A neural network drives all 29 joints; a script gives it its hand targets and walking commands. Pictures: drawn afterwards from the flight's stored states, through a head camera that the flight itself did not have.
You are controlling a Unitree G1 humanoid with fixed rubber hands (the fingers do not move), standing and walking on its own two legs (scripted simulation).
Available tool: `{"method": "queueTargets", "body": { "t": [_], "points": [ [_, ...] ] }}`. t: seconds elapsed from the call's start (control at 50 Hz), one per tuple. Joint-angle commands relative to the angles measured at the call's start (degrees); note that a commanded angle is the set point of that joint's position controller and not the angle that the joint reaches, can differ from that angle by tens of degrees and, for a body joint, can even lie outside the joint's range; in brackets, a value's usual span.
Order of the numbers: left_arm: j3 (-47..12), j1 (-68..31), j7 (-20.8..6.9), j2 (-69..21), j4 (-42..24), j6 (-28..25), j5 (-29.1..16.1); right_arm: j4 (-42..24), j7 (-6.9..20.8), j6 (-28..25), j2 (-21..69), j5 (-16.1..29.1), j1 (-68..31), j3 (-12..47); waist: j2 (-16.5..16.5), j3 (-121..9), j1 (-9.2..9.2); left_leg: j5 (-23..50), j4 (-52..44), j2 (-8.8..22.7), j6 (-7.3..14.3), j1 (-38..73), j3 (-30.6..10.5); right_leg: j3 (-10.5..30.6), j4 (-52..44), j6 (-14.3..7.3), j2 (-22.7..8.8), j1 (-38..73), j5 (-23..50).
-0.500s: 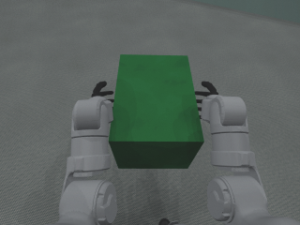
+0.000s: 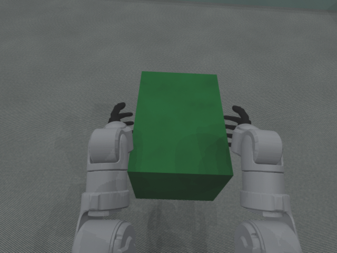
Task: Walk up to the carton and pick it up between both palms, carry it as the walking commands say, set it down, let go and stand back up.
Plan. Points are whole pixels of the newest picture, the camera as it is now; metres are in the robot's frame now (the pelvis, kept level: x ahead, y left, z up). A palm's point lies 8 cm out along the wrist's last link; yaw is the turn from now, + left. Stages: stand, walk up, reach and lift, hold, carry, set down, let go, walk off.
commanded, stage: carry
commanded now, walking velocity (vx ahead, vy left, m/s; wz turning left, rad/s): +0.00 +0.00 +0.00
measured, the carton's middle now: (177, 135) +0.42 -0.03 +0.01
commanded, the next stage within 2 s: none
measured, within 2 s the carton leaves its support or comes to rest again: neither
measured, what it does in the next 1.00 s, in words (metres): walks backwards: left foot, then left foot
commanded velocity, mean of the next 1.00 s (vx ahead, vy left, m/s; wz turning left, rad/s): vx -0.18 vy -0.14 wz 0.00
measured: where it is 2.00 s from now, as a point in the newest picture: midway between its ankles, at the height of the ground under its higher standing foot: outside the picture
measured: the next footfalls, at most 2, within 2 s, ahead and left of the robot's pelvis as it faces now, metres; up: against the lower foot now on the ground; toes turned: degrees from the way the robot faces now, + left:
left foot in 0.10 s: +0.07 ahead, +0.11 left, +0.00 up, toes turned +5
left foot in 0.84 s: -0.10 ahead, +0.06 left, +0.00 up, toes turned +3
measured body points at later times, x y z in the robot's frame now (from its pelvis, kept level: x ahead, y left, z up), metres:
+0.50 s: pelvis -0.03 -0.02 +0.00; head -0.05 -0.02 +0.45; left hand +0.32 +0.10 +0.11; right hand +0.29 -0.18 +0.10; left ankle +0.03 +0.11 -0.72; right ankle +0.01 -0.11 -0.72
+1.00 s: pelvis -0.17 -0.07 +0.01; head -0.15 -0.04 +0.46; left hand +0.15 +0.07 +0.08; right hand +0.14 -0.22 +0.08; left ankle -0.14 +0.06 -0.72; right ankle -0.14 -0.21 -0.65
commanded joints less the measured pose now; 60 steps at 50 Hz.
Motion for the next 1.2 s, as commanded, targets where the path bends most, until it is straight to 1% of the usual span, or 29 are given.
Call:
{"method": "queueTargets", "body": {
  "t": [0.0, 0.04, 0.08, 0.1, 0.12, 0.14, 0.16, 0.24, 0.3, 0.36, 0.42, 0.46, 0.5, 0.52, 0.54, 0.56, 0.58, 0.62, 0.68, 0.8, 0.82, 0.84, 0.86, 0.88, 0.92, 0.98, 1.1, 1.14, 1.18],
  "points": [
    [-30.50, -35.97, -20.94, -57.40, -3.30, -0.11, -24.00, -2.17, 25.20, -1.33, 64.22, 29.03, -45.53, 37.91, -8.68, -33.77, 3.31, 2.84, -5.57, -1.52, 1.27, -0.04, -1.33, 11.49, -3.82, -7.80, -15.34, 26.76, 42.72],
    [-29.92, -34.91, -20.72, -57.00, -2.38, 0.14, -23.12, -0.03, 25.41, -0.80, 64.00, 28.82, -43.97, 36.89, -9.25, -33.52, 3.14, 4.89, -13.06, -2.53, 2.10, 5.36, -0.90, 10.55, -3.76, -6.67, -14.47, 22.94, 37.83],
    [-29.57, -33.61, -20.74, -57.09, -1.14, 0.61, -22.73, 2.10, 25.62, -0.30, 64.51, 27.85, -41.63, 35.94, -8.15, -33.10, 1.93, 17.53, -29.38, -1.80, 3.06, 14.60, -0.36, 8.30, -1.06, -3.51, -11.61, 18.27, 31.69],
    [-29.75, -32.57, -20.79, -57.66, -0.52, 0.76, -22.72, 2.73, 25.73, -0.08, 64.59, 27.48, -41.12, 35.58, -3.98, -34.21, 1.92, 26.39, -32.35, 3.19, 3.42, 22.56, -5.68, 7.66, 2.48, -0.89, -8.94, 12.97, 22.99],
    [-30.85, -33.24, -21.39, -58.14, -0.34, 1.14, -23.68, 5.09, 25.79, -0.53, 63.85, 26.09, -38.24, 34.06, 9.68, -33.13, 1.96, 43.10, -30.97, 14.01, 7.91, 24.84, -16.57, 5.08, 5.75, 1.16, -4.70, 4.25, 5.36],
    [-30.46, -32.89, -21.88, -58.38, 1.22, 1.56, -23.51, 6.28, 25.72, -0.41, 63.42, 25.26, -36.68, 33.13, 13.86, -31.33, 2.10, 50.21, -30.54, 16.90, 11.60, 25.99, -17.90, 4.20, 6.39, 1.79, -2.55, 2.14, -12.11],
    [-31.26, -36.34, -22.08, -58.74, 1.12, 1.29, -24.51, 4.93, 25.67, -0.71, 62.88, 25.29, -39.77, 32.85, 11.51, -29.89, 2.12, 51.56, -29.65, 16.81, 12.29, 26.12, -16.52, 4.53, 7.88, 1.73, -2.32, 1.38, -14.21],
    [-32.59, -37.82, -23.82, -61.30, 4.21, 1.63, -28.60, 4.07, 24.61, -0.96, 61.20, 22.03, -40.18, 31.26, 6.23, -28.38, 2.26, 34.74, -28.79, 9.14, 6.34, 18.86, -5.57, 4.12, -7.97, 1.08, -3.92, 12.01, 5.84],
    [-31.65, -37.53, -24.32, -61.42, 7.43, 2.00, -28.68, 5.06, 24.10, -0.61, 61.79, 21.49, -41.74, 30.97, -3.41, -27.67, 1.65, 15.71, -24.49, 3.65, 4.14, 16.29, -2.38, 13.16, -10.82, -2.58, -11.51, 9.90, 13.34],
    [-29.46, -29.45, -24.53, -62.13, 9.00, 3.12, -27.15, 6.27, 24.67, 0.10, 63.22, 20.82, -35.23, 29.88, -0.39, -26.98, 1.80, 28.39, -24.78, 8.36, 5.04, 17.24, -4.74, 7.50, -4.13, -0.88, -8.09, 7.57, 18.08],
    [-28.94, -21.90, -25.06, -64.04, 7.30, 3.97, -25.68, 5.03, 25.46, 0.84, 65.03, 20.27, -26.67, 30.03, 6.06, -25.22, 1.88, 36.90, -27.80, 14.48, 7.77, 16.86, -10.14, 4.31, 1.91, 0.48, -4.49, 3.40, 9.68],
    [-30.27, -18.08, -25.62, -65.63, 3.95, 4.00, -25.36, 1.02, 26.04, 0.96, 66.00, 20.28, -22.99, 31.40, 9.72, -23.81, 2.21, 36.61, -28.53, 16.77, 8.76, 14.36, -11.55, 4.33, 3.62, 0.39, -3.51, 2.82, 0.97],
    [-32.72, -18.86, -25.77, -65.80, -0.82, 3.24, -26.04, -4.37, 26.39, 0.63, 65.89, 21.50, -24.43, 34.39, 8.66, -22.01, 2.57, 27.34, -28.07, 15.56, 7.33, 8.04, -9.86, 5.84, 0.59, -0.21, -3.79, 6.08, 1.29],
    [-33.88, -19.34, -25.70, -65.45, -2.90, 2.75, -26.37, -6.54, 26.50, 0.45, 65.70, 22.21, -25.00, 35.97, 4.79, -21.22, 2.65, 20.95, -25.38, 13.20, 5.71, 3.86, -7.28, 8.65, -3.05, -1.04, -5.23, 8.95, 4.83],
    [-34.71, -18.80, -25.53, -64.27, -4.61, 2.14, -26.37, -8.83, 26.61, 0.27, 65.75, 23.11, -25.27, 37.57, -6.84, -21.46, 2.63, 11.43, -16.02, 6.69, 3.39, -0.32, -1.01, 17.80, -11.08, -3.17, -11.49, 10.98, 12.14],
    [-35.47, -16.23, -25.32, -64.12, -5.53, 1.62, -26.29, -10.99, 26.67, 0.16, 65.36, 24.21, -26.14, 39.23, -15.76, -22.47, 3.70, -2.87, -1.11, -0.05, 2.29, -3.48, 2.78, 24.22, -16.98, -8.06, -17.66, 10.58, 17.50],
    [-36.98, -16.25, -25.05, -64.43, -7.52, 1.27, -26.30, -11.12, 26.96, -0.18, 65.97, 25.19, -25.58, 40.83, -11.43, -23.47, 3.33, -6.60, 10.25, -1.24, 2.90, -2.49, -0.63, 22.03, -15.82, -10.86, -18.25, 7.98, 20.93],
    [-38.71, -14.19, -24.72, -63.22, -10.49, 0.51, -25.36, -11.80, 27.33, -1.02, 65.56, 26.22, -22.24, 42.99, -4.28, -25.01, 3.15, -3.19, 16.83, -0.73, 3.64, -2.30, -2.56, 14.05, -13.09, -11.29, -15.15, 8.23, 23.60],
    [-39.33, -10.70, -23.86, -61.97, -13.93, 0.04, -24.49, -15.50, 27.16, -1.03, 64.16, 27.09, -19.67, 44.74, -5.33, -28.35, 2.78, -0.57, 6.74, -1.36, 3.38, 0.27, -1.28, 9.75, -10.94, -9.06, -11.54, 13.80, 26.12],
    [-42.82, -4.23, -23.52, -60.86, -14.03, 0.59, -24.44, -12.71, 27.04, 0.06, 62.07, 24.90, -11.21, 44.03, -8.03, -33.33, 2.82, 0.80, -18.95, -1.06, 5.58, 9.26, -0.98, 14.45, -11.57, -8.62, -12.91, 19.86, 34.74],
    [-43.28, -3.95, -23.46, -61.05, -13.59, 0.75, -24.50, -11.72, 27.26, 0.11, 62.36, 24.49, -10.10, 43.83, -5.36, -33.41, 2.11, 7.88, -27.94, 1.68, 5.76, 15.37, -2.86, 13.06, -9.64, -6.61, -11.27, 16.32, 32.63],
    [-43.78, -3.92, -23.59, -61.36, -13.42, 0.75, -24.96, -10.33, 27.61, -0.09, 62.76, 24.08, -8.55, 43.40, 0.90, -31.50, 1.21, 14.83, -31.54, 7.85, 7.66, 24.05, -11.83, 11.36, -5.88, -2.52, -7.69, 3.48, 26.01],
    [-44.74, -5.92, -24.30, -61.25, -14.74, 1.10, -25.94, -8.09, 27.69, -0.89, 62.86, 22.81, -6.80, 42.33, 21.40, -27.95, 1.19, 29.36, -34.69, 25.32, 15.46, 23.23, -31.27, 5.32, 5.08, 1.73, -1.93, -9.36, -5.48],
    [-44.27, -10.03, -24.05, -60.91, -17.36, 0.88, -25.66, -12.65, 28.01, -0.83, 62.81, 23.98, -10.71, 42.86, 17.90, -21.99, 1.58, 43.50, -34.78, 28.81, 18.81, 21.75, -29.63, 7.19, 20.37, 2.86, -0.19, -16.38, -13.02],
    [-44.20, -10.83, -24.35, -61.32, -16.60, 0.96, -26.41, -14.17, 27.91, -0.67, 62.39, 22.80, -11.93, 42.52, 3.51, -20.57, 1.84, 48.41, -31.33, 23.02, 15.16, 16.87, -19.42, 12.41, 34.68, 4.20, 0.39, -12.59, -11.24],
    [-45.15, -10.20, -24.23, -60.95, -15.70, 1.46, -27.16, -13.85, 27.34, -0.58, 60.98, 21.65, -12.33, 41.78, 9.28, -21.51, 2.80, 56.18, -26.88, 13.97, 9.99, 20.45, -9.55, 7.86, 29.37, 6.93, 0.33, -11.71, -8.63],
    [-45.12, -8.23, -24.14, -59.11, -13.85, 3.62, -27.86, -11.38, 26.07, 0.54, 60.44, 18.23, -7.71, 40.47, 18.38, -25.17, 1.31, 56.10, -28.98, 14.21, 8.37, 24.58, -10.81, 0.65, 9.13, 8.48, 0.44, -3.80, -12.59],
    [-44.51, -7.82, -24.73, -58.88, -13.25, 4.07, -27.94, -11.35, 25.69, 0.55, 61.08, 17.64, -6.59, 40.73, 19.42, -25.90, 1.22, 51.67, -29.21, 14.79, 8.03, 24.91, -11.70, 0.40, -0.14, 7.50, 0.09, -0.84, -10.76],
    [-43.94, -6.59, -25.37, -59.11, -12.54, 4.09, -27.90, -11.70, 25.38, 0.43, 61.46, 17.78, -6.69, 41.35, 13.79, -26.33, 2.35, 40.89, -24.11, 12.12, 4.65, 15.44, -7.67, 0.90, -16.90, 5.84, -2.40, 11.98, -0.39]
  ]
}}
